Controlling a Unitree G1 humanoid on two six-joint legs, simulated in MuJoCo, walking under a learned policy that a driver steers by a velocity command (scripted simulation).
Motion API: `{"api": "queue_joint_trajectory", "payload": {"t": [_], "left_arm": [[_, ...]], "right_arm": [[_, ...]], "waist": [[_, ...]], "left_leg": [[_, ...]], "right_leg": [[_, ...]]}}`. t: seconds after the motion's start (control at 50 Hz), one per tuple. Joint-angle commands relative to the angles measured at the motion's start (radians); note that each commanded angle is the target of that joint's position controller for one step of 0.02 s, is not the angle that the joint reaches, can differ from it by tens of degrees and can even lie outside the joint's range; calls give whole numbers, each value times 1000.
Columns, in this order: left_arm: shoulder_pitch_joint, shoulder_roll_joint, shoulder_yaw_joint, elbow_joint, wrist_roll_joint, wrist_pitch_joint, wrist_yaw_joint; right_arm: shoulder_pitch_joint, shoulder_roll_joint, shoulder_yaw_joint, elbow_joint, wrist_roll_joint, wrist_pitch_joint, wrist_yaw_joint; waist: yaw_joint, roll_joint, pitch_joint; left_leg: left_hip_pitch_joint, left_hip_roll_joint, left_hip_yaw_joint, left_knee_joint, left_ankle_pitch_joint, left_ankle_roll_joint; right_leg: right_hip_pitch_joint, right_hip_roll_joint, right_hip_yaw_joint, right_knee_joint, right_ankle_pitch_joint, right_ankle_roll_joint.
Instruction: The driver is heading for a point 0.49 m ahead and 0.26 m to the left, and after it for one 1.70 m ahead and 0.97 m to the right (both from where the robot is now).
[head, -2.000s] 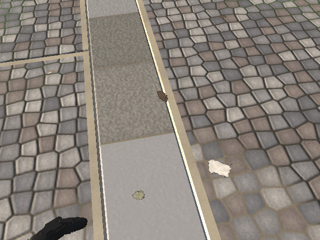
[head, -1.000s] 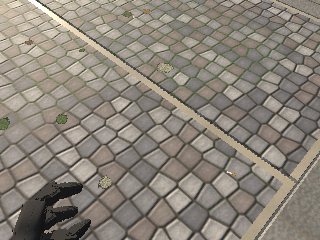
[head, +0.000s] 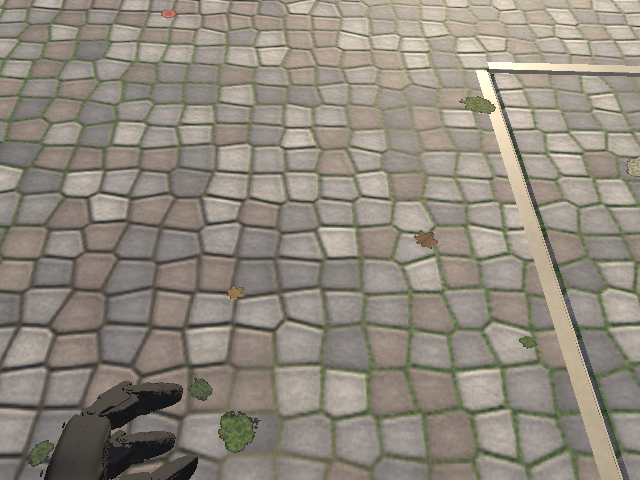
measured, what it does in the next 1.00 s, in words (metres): walks ahead, turning right: right foot, then left foot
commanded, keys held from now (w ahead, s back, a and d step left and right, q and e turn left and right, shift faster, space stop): w+shift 0.08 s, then w+q+shift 0.06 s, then e+shift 0.86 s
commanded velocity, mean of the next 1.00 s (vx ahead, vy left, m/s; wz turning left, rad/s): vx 0.37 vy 0.00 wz -0.53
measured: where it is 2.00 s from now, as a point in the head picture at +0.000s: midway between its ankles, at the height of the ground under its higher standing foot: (304, 408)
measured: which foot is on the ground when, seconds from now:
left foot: down 0.00-0.08, up 0.10-0.44, down 0.46-0.90, up 0.92-1.00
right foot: up 0.00-0.04, down 0.06-0.46, up 0.48-0.88, down 0.90-1.00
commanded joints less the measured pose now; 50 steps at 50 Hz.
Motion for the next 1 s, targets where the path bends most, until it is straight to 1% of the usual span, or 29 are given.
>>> {"api": "queue_joint_trajectory", "payload": {"t": [0.02, 0.04, 0.06, 0.08, 0.1, 0.12, 0.14, 0.16, 0.18, 0.22, 0.28, 0.32, 0.38, 0.44, 0.46, 0.48, 0.5, 0.52, 0.56, 0.6, 0.64, 0.74, 0.88, 0.9, 0.92, 0.94, 0.96, 0.98, 1.0], "left_arm": [[-5, 158, 66, -81, -17, -15, -1], [168, 195, 85, -51, -33, -3, 12], [440, 216, 90, 7, -28, 16, 29], [528, 301, 111, 50, 16, 7, 22], [585, 204, 95, 73, 19, -2, 8], [489, 137, 81, 70, 22, 2, 21], [433, 127, 79, 77, 28, 7, 25], [389, 126, 73, 94, 43, 5, 17], [339, 101, 59, 100, 58, -3, 12], [293, 50, 37, 112, 32, -9, -1], [259, 148, 62, 124, 2, -8, 25], [315, 199, 87, 134, -9, 7, 43], [380, 226, 108, 145, -21, 32, 62], [327, 191, 113, 104, -16, 66, 81], [313, 137, 97, 63, -5, 75, 80], [499, 16, 63, 71, 22, 85, 76], [681, 71, 57, 74, -19, 92, 65], [623, 145, 78, 88, -27, 113, 68], [464, 196, 107, 70, -14, 154, 86], [442, 166, 107, 41, -8, 182, 91], [400, 128, 100, 11, -9, 185, 92], [298, 123, 92, -35, -1, 186, 63], [252, 167, 116, -50, 2, 218, 26], [288, 196, 132, -35, 11, 218, 35], [338, 309, 163, -34, 14, 212, 56], [306, 401, 172, -69, 36, 188, 61], [301, 349, 163, -73, 48, 156, 51], [273, 328, 155, -67, 41, 135, 53], [222, 294, 148, -75, 19, 129, 60]], "right_arm": [[29, -199, -50, 3, -30, 20, -11], [-18, -228, -55, 2, -52, 31, -8], [-99, -220, -49, -28, -63, 35, -9], [115, -29, -2, -42, -32, 11, 5], [95, -72, 10, -21, 16, -8, 14], [-80, -158, -17, -64, 60, -13, 10], [-189, -162, -12, -97, 50, -21, 6], [-283, -138, -10, -123, 20, -29, 5], [-264, -119, -15, -130, 8, -27, 7], [-204, -89, -11, -117, -1, -10, 6], [-281, -56, 10, -160, -35, -23, 10], [-389, -61, 15, -182, -39, -38, 26], [-452, -131, -12, -208, -34, -32, 26], [-297, -188, -42, -160, -42, -25, 5], [-182, -230, -52, -143, -58, -23, -4], [-178, -242, -40, -156, -79, -11, -11], [-208, -242, -39, -173, -66, 8, 3], [-309, -185, -33, -210, -47, 22, 1], [-400, -117, -14, -207, -32, 44, -8], [-443, -140, -27, -182, -53, 47, -15], [-446, -146, -36, -162, -58, 40, -25], [-464, -194, -61, -142, -43, 50, -40], [-443, -236, -88, -102, 5, 68, -2], [-400, -207, -85, -80, 10, 75, 2], [-352, -169, -80, -73, -10, 84, 5], [-429, -158, -71, -149, -47, 84, -7], [-513, -190, -79, -162, -49, 82, -17], [-514, -185, -81, -166, -26, 80, -22], [-475, -187, -84, -141, -24, 78, -30]], "waist": [[112, 162, -39], [226, 200, -148], [365, 198, -286], [228, -224, -502], [286, -293, -600], [296, -205, -358], [278, -31, -220], [240, 61, -80], [160, 23, -35], [85, -2, -22], [67, -9, 24], [113, -21, -15], [119, -52, -41], [24, -55, -121], [-18, 21, -231], [77, 293, -360], [135, 446, -556], [131, 285, -470], [128, 130, -250], [162, 166, -167], [160, 158, -151], [145, 128, -175], [159, 121, -139], [166, 64, -127], [151, -189, -87], [141, -343, -80], [190, -192, -128], [158, -152, -118], [124, -96, -117]], "left_leg": [[-18, 262, -61, 144, 1114, 78], [-34, 257, -40, 337, 1315, 59], [-284, 234, -29, 652, 1208, 36], [-732, 35, -23, 1143, 365, -38], [-864, 4, -113, 1231, 14, -18], [-976, 75, -66, 1253, 51, -3], [-970, 116, -35, 1206, 99, 0], [-931, 128, -17, 1139, 106, -3], [-858, 160, -18, 1097, 114, -14], [-789, 175, 11, 992, 77, -52], [-714, 138, 81, 645, 222, -117], [-564, 60, 109, 394, 496, -134], [-470, 35, 30, 227, 664, -124], [-291, 75, 1, 199, 673, -102], [-106, 200, -66, 231, 867, -61], [103, 461, -277, 335, 1359, 45], [166, 593, -533, 267, 1147, 178], [55, 521, -464, 204, 845, 173], [-202, 408, -230, 129, 618, 119], [-400, 362, -100, 63, 562, 119], [-427, 362, -15, 30, 579, 135], [-404, 414, 105, 1, 523, 147], [-355, 421, 251, 140, 392, 30], [-401, 372, 287, 244, 290, -28], [-599, 254, 378, 516, 42, -128], [-901, 93, 262, 757, -210, -200], [-930, 88, 95, 889, -183, -180], [-939, 90, 52, 899, -89, -153], [-934, 105, 33, 878, -9, -143]], "right_leg": [[205, 93, -65, 23, -153, -58], [388, 100, -77, 55, -191, -86], [768, -3, 11, 155, -254, -113], [1226, -280, 580, 84, -676, -318], [1302, -318, 898, -152, -976, -303], [1162, -305, 730, -183, -935, -239], [975, -268, 574, -199, -751, -207], [768, -215, 463, -224, -494, -209], [628, -186, 381, -225, -233, -222], [523, -148, 275, -235, 156, -233], [375, -80, 143, -271, 374, -232], [336, -13, 92, -260, 248, -186], [402, -36, 186, -202, 12, -124], [417, 8, 222, 54, -20, -45], [341, 78, 195, 293, -210, 1], [143, 173, 128, 637, -947, 43], [86, 130, 161, 861, -947, 46], [35, 69, 136, 923, -839, 68], [14, 6, 71, 894, -701, 101], [100, -30, 50, 838, -647, 107], [112, -42, 32, 745, -614, 105], [188, -76, 8, 505, -461, 74], [390, -10, -100, 118, -424, -30], [460, 9, -64, 31, -352, -67], [574, -151, 203, -93, 7, -154], [623, -307, 572, -153, 0, -340], [605, -290, 537, -178, -81, -353], [588, -247, 472, -182, -133, -305], [578, -205, 415, -162, -159, -252]]}}
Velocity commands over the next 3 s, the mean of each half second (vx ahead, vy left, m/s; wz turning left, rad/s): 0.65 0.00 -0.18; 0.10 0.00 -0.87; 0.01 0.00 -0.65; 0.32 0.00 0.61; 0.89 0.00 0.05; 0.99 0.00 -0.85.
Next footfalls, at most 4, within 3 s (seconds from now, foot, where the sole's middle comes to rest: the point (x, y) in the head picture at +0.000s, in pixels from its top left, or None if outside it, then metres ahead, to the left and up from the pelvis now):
0.06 right None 0.29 -0.14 -0.76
0.46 left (252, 399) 0.63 0.07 -0.76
0.90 right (367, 454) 0.49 -0.16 -0.76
1.30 left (290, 380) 0.67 -0.02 -0.76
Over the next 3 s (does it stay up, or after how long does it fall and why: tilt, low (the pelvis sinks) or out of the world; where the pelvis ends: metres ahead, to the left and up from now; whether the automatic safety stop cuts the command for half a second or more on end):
stays up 1.40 -0.30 -0.01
